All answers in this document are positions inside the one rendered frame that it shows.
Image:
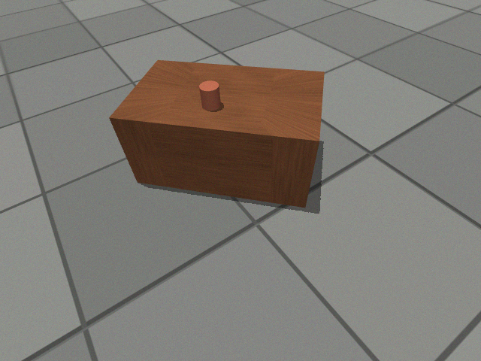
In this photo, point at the can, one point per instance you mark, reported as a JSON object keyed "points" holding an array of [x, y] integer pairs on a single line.
{"points": [[210, 97]]}

